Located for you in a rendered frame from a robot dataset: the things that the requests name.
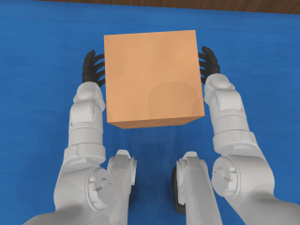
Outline carton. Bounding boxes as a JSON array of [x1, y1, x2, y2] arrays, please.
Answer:
[[104, 30, 205, 129]]

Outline right robot upper arm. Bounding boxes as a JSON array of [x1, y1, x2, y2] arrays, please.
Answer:
[[211, 154, 300, 225]]

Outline right robot shin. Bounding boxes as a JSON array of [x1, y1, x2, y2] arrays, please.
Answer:
[[177, 151, 208, 204]]

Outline left robot forearm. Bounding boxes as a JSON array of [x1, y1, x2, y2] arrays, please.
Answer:
[[53, 82, 106, 201]]

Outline robot right hand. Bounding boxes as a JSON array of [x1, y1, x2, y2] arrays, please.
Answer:
[[198, 46, 220, 84]]

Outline robot left hand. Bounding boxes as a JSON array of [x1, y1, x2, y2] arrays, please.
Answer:
[[82, 50, 106, 88]]

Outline left robot upper arm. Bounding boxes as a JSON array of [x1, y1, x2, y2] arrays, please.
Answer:
[[23, 166, 114, 225]]

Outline right robot forearm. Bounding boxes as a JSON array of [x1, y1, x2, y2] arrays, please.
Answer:
[[203, 73, 275, 185]]

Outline right robot thigh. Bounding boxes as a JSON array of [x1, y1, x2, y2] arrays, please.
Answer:
[[176, 157, 223, 225]]

